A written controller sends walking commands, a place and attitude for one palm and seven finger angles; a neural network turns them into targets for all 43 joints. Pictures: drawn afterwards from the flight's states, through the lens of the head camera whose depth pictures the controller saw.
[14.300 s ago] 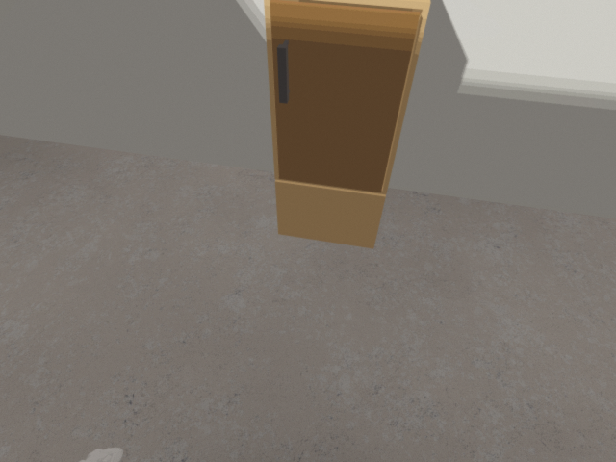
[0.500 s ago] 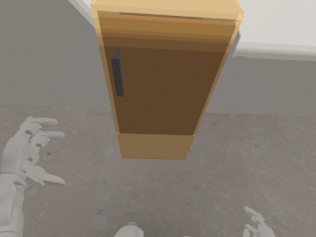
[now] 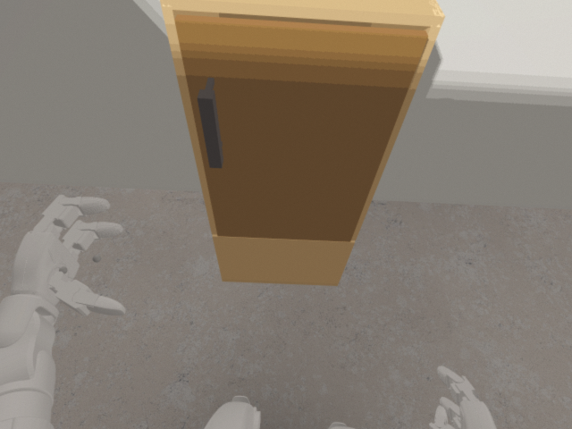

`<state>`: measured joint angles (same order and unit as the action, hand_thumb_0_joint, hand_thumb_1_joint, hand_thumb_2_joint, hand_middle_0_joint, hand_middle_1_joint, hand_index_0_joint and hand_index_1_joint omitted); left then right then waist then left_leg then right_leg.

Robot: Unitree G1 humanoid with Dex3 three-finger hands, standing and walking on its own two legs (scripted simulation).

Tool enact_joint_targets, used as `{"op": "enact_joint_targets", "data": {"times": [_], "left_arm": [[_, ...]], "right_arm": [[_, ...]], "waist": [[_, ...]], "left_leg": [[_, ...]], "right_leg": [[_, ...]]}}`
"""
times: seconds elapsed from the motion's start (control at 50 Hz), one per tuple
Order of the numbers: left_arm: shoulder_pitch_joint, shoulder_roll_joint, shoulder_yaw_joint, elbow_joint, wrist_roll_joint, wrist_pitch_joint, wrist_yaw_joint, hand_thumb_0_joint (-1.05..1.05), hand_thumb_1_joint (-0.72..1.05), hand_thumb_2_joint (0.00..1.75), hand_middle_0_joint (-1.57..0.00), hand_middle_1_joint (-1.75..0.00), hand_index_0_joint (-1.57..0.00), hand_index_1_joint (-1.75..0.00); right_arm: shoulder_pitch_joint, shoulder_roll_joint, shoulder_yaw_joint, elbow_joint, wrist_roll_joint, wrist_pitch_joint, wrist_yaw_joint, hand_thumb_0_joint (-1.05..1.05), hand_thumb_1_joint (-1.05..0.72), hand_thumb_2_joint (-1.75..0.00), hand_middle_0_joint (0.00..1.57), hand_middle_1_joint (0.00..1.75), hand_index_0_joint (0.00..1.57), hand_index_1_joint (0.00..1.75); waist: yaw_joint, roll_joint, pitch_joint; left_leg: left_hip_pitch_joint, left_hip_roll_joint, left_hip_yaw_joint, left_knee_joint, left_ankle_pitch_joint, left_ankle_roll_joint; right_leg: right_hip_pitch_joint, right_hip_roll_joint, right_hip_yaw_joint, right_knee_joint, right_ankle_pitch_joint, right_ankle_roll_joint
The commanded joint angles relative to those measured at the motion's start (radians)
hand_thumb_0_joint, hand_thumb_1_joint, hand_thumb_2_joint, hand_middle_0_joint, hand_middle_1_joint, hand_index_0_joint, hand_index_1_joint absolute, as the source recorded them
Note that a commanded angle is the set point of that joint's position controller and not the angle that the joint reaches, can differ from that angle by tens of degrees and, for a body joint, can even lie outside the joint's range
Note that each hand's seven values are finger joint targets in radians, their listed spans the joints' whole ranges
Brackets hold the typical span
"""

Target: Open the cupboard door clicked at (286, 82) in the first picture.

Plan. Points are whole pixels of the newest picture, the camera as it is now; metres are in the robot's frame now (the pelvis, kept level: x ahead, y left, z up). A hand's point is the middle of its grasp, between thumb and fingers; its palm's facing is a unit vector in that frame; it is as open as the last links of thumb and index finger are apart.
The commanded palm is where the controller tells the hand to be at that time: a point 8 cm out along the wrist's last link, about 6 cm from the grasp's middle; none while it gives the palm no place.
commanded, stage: move the hooked fingers beside the handle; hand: left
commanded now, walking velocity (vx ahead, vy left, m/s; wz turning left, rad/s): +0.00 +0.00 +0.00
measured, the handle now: (213, 124) +0.60 +0.18 +0.05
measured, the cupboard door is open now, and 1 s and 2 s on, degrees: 0 0 0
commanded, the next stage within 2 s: none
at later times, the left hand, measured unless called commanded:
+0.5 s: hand (127, 205) +0.40 +0.27 +0.06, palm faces +0.05 -1.00 +0.00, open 14.0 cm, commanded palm +0.38 +0.31 +0.06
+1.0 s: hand (155, 169) +0.47 +0.25 +0.06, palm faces +0.07 -1.00 -0.01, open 14.0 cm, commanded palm +0.46 +0.29 +0.05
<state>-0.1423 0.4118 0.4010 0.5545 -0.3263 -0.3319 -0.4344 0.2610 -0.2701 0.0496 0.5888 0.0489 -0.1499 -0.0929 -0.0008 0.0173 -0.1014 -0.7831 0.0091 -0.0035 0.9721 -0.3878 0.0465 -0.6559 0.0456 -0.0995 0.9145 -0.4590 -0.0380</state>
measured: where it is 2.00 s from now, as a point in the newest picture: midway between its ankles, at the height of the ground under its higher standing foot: outside the picture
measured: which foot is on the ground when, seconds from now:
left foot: down 0.00-1.00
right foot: down 0.00-1.00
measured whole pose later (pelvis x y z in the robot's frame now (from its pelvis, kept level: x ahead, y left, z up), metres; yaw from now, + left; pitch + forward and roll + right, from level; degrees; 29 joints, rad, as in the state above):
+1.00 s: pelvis +0.00 +0.02 -0.01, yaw -2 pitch +18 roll -4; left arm -0.75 0.53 0.41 1.13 -0.14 -0.42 -0.29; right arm 0.36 -0.27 0.04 0.64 0.01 0.04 -0.04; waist -0.12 0.01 -0.12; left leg -0.95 0.02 0.03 1.04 -0.41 0.07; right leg -0.83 0.05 -0.07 0.98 -0.47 -0.02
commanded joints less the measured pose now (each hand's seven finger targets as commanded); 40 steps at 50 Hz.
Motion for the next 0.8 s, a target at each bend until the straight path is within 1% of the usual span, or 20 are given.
{"op": "enact_joint_targets", "data": {"times": [0.0, 0.02, 0.08, 0.1, 0.14, 0.16, 0.2, 0.24, 0.28, 0.36, 0.4, 0.42, 0.46, 0.48, 0.52, 0.54, 0.58, 0.66, 0.7, 0.78], "left_arm": [[-0.365, 0.275, 0.058, -0.176, -0.005, -0.067, -0.010, 0.00, -0.50, 0.30, -0.30, -1.20, -0.30, -1.20], [-0.388, 0.260, 0.040, -0.178, -0.001, -0.065, -0.009, 0.00, -0.50, 0.30, -0.30, -1.20, -0.30, -1.20], [-0.369, 0.305, 0.094, -0.087, -0.004, -0.043, 0.000, 0.00, -0.50, 0.30, -0.30, -1.20, -0.30, -1.20], [-0.374, 0.317, 0.099, -0.085, 0.004, -0.040, 0.003, 0.00, -0.50, 0.30, -0.30, -1.20, -0.30, -1.20], [-0.423, 0.288, 0.072, -0.084, 0.011, -0.037, 0.015, 0.00, -0.50, 0.30, -0.30, -1.20, -0.30, -1.20], [-0.429, 0.295, 0.076, -0.071, 0.018, -0.038, 0.023, 0.00, -0.50, 0.30, -0.30, -1.20, -0.30, -1.20], [-0.412, 0.314, 0.101, -0.058, 0.019, -0.048, 0.031, 0.00, -0.50, 0.30, -0.30, -1.20, -0.30, -1.20], [-0.463, 0.306, 0.086, -0.051, 0.026, -0.056, 0.035, 0.00, -0.50, 0.30, -0.30, -1.20, -0.30, -1.20], [-0.467, 0.330, 0.109, -0.016, 0.029, -0.062, 0.037, 0.00, -0.50, 0.30, -0.30, -1.20, -0.30, -1.20], [-0.545, 0.295, 0.062, -0.035, 0.047, -0.083, 0.044, 0.00, -0.50, 0.30, -0.30, -1.20, -0.30, -1.20], [-0.575, 0.299, 0.062, -0.017, 0.050, -0.087, 0.052, 0.00, -0.50, 0.30, -0.30, -1.20, -0.30, -1.20], [-0.591, 0.281, 0.044, 0.002, 0.053, -0.087, 0.056, 0.00, -0.50, 0.30, -0.30, -1.20, -0.30, -1.20], [-0.604, 0.304, 0.063, 0.071, 0.063, -0.081, 0.068, 0.00, -0.50, 0.30, -0.30, -1.20, -0.30, -1.20], [-0.644, 0.317, 0.068, 0.094, 0.069, -0.084, 0.072, 0.00, -0.50, 0.30, -0.30, -1.20, -0.30, -1.20], [-0.726, 0.289, 0.027, 0.084, 0.085, -0.096, 0.080, 0.00, -0.50, 0.30, -0.30, -1.20, -0.30, -1.20], [-0.734, 0.310, 0.043, 0.088, 0.093, -0.104, 0.089, 0.00, -0.50, 0.30, -0.30, -1.20, -0.30, -1.20], [-0.747, 0.322, 0.055, 0.107, 0.096, -0.117, 0.103, 0.00, -0.50, 0.30, -0.30, -1.20, -0.30, -1.20], [-0.770, 0.303, 0.039, 0.179, 0.112, -0.122, 0.119, 0.00, -0.50, 0.30, -0.30, -1.20, -0.30, -1.20], [-0.790, 0.317, 0.045, 0.223, 0.120, -0.118, 0.123, 0.00, -0.50, 0.30, -0.30, -1.20, -0.30, -1.20], [-0.911, 0.336, 0.040, 0.275, 0.137, -0.137, 0.134, 0.00, -0.50, 0.30, -0.30, -1.20, -0.30, -1.20]], "right_arm": [[0.016, -0.156, -0.067, -0.111, -0.003, -0.041, -0.014, 0.00, -0.90, -0.90, 0.20, 0.30, 0.20, 0.30], [0.018, -0.154, -0.068, -0.107, -0.001, -0.039, -0.012, 0.00, -0.90, -0.90, 0.20, 0.30, 0.20, 0.30], [0.036, -0.162, -0.069, -0.105, -0.004, -0.023, -0.008, 0.00, -0.90, -0.90, 0.20, 0.30, 0.20, 0.30], [0.035, -0.161, -0.069, -0.112, -0.003, -0.017, -0.006, 0.00, -0.90, -0.90, 0.20, 0.30, 0.20, 0.30], [0.042, -0.158, -0.070, -0.115, -0.004, -0.009, 0.000, 0.00, -0.90, -0.90, 0.20, 0.30, 0.20, 0.30], [0.053, -0.160, -0.074, -0.110, -0.004, -0.004, 0.001, 0.00, -0.90, -0.90, 0.20, 0.30, 0.20, 0.30], [0.067, -0.163, -0.078, -0.112, -0.008, 0.004, 0.007, 0.00, -0.90, -0.90, 0.20, 0.30, 0.20, 0.30], [0.075, -0.163, -0.080, -0.105, -0.008, 0.015, 0.011, 0.00, -0.90, -0.90, 0.20, 0.30, 0.20, 0.30], [0.089, -0.168, -0.082, -0.101, -0.011, 0.027, 0.012, 0.00, -0.90, -0.90, 0.20, 0.30, 0.20, 0.30], [0.107, -0.168, -0.089, -0.089, -0.011, 0.041, 0.017, 0.00, -0.90, -0.90, 0.20, 0.30, 0.20, 0.30], [0.117, -0.172, -0.091, -0.080, -0.013, 0.048, 0.018, 0.00, -0.90, -0.90, 0.20, 0.30, 0.20, 0.30], [0.120, -0.171, -0.092, -0.073, -0.012, 0.052, 0.018, 0.00, -0.90, -0.90, 0.20, 0.30, 0.20, 0.30], [0.126, -0.177, -0.089, -0.066, -0.015, 0.063, 0.018, 0.00, -0.90, -0.90, 0.20, 0.30, 0.20, 0.30], [0.132, -0.180, -0.089, -0.060, -0.015, 0.069, 0.016, 0.00, -0.90, -0.90, 0.20, 0.30, 0.20, 0.30], [0.136, -0.175, -0.088, -0.057, -0.017, 0.074, 0.018, 0.00, -0.90, -0.90, 0.20, 0.30, 0.20, 0.30], [0.145, -0.179, -0.091, -0.053, -0.020, 0.077, 0.019, 0.00, -0.90, -0.90, 0.20, 0.30, 0.20, 0.30], [0.156, -0.183, -0.091, -0.050, -0.025, 0.086, 0.024, 0.00, -0.90, -0.90, 0.20, 0.30, 0.20, 0.30], [0.165, -0.182, -0.090, -0.048, -0.029, 0.109, 0.035, 0.00, -0.90, -0.90, 0.20, 0.30, 0.20, 0.30], [0.174, -0.186, -0.089, -0.047, -0.029, 0.123, 0.036, 0.00, -0.90, -0.90, 0.20, 0.30, 0.20, 0.30], [0.189, -0.189, -0.086, -0.040, -0.033, 0.144, 0.037, 0.00, -0.90, -0.90, 0.20, 0.30, 0.20, 0.30]], "waist": [[-0.038, 0.098, -0.281], [-0.040, 0.125, -0.290], [-0.025, 0.050, -0.276], [-0.020, 0.077, -0.285], [-0.028, 0.092, -0.287], [-0.034, 0.085, -0.297], [-0.024, 0.065, -0.325], [-0.041, 0.081, -0.318], [-0.037, 0.066, -0.321], [-0.055, 0.128, -0.357], [-0.059, 0.107, -0.368], [-0.070, 0.115, -0.356], [-0.068, 0.089, -0.313], [-0.076, 0.075, -0.305], [-0.084, 0.131, -0.347], [-0.075, 0.151, -0.362], [-0.078, 0.127, -0.379], [-0.079, 0.133, -0.383], [-0.089, 0.101, -0.370], [-0.107, 0.100, -0.349]], "left_leg": [[0.262, 0.003, -0.054, -0.136, 0.139, -0.008], [0.284, 0.004, -0.057, -0.137, 0.152, -0.009], [0.232, 0.003, -0.055, -0.134, 0.159, -0.008], [0.230, 0.003, -0.050, -0.137, 0.165, -0.010], [0.246, 0.003, -0.050, -0.138, 0.176, -0.011], [0.258, 0.007, -0.053, -0.137, 0.189, -0.012], [0.255, 0.007, -0.049, -0.127, 0.229, -0.011], [0.255, 0.008, -0.046, -0.122, 0.233, -0.011], [0.244, 0.009, -0.047, -0.116, 0.243, -0.011], [0.333, 0.020, -0.068, -0.122, 0.290, -0.021], [0.345, 0.024, -0.079, -0.121, 0.295, -0.022], [0.349, 0.025, -0.079, -0.120, 0.286, -0.023], [0.311, 0.025, -0.085, -0.131, 0.236, -0.024], [0.298, 0.026, -0.086, -0.127, 0.221, -0.021], [0.346, 0.028, -0.092, -0.126, 0.231, -0.026], [0.380, 0.034, -0.108, -0.129, 0.256, -0.035], [0.392, 0.037, -0.118, -0.122, 0.279, -0.036], [0.389, 0.037, -0.118, -0.121, 0.287, -0.040], [0.365, 0.038, -0.113, -0.114, 0.291, -0.036], [0.340, 0.040, -0.120, -0.105, 0.241, -0.032]], "right_leg": [[0.015, -0.007, 0.099, -0.139, 0.157, 0.009], [0.002, -0.007, 0.095, -0.135, 0.166, 0.008], [0.029, -0.002, 0.094, -0.133, 0.182, 0.009], [0.031, -0.006, 0.094, -0.129, 0.190, 0.010], [0.013, -0.005, 0.085, -0.125, 0.198, 0.010], [0.006, -0.003, 0.084, -0.123, 0.206, 0.010], [0.028, 0.001, 0.086, -0.113, 0.247, 0.010], [0.010, 0.000, 0.087, -0.111, 0.252, 0.013], [0.013, 0.005, 0.087, -0.104, 0.256, 0.010], [-0.050, 0.006, 0.071, -0.098, 0.246, 0.007], [-0.066, 0.009, 0.068, -0.096, 0.236, 0.007], [-0.083, 0.009, 0.067, -0.100, 0.227, 0.008], [-0.096, 0.008, 0.062, -0.104, 0.189, 0.007], [-0.105, 0.009, 0.062, -0.102, 0.178, 0.006], [-0.135, 0.006, 0.061, -0.094, 0.170, 0.006], [-0.148, 0.006, 0.056, -0.088, 0.172, 0.000], [-0.158, 0.011, 0.054, -0.082, 0.176, -0.001], [-0.165, 0.011, 0.051, -0.078, 0.178, 0.001], [-0.168, 0.012, 0.051, -0.077, 0.188, 0.005], [-0.199, 0.014, 0.054, -0.068, 0.162, 0.003]]}}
